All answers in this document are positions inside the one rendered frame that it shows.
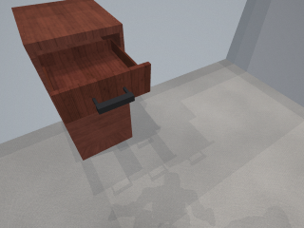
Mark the cabinet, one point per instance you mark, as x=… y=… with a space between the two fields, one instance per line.
x=53 y=26

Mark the handle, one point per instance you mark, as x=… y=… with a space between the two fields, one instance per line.
x=116 y=102

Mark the drawer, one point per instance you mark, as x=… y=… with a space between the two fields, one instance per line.
x=97 y=70

